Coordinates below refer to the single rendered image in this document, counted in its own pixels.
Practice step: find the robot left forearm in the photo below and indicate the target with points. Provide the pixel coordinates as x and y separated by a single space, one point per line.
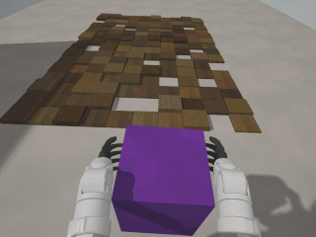
92 210

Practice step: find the robot right hand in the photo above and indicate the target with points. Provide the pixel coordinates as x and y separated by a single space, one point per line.
218 153

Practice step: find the robot right forearm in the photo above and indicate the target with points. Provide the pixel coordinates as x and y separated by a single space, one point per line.
233 197

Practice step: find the carton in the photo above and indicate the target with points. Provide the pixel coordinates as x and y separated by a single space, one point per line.
163 183

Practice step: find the robot left hand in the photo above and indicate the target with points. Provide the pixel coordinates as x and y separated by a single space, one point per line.
106 150

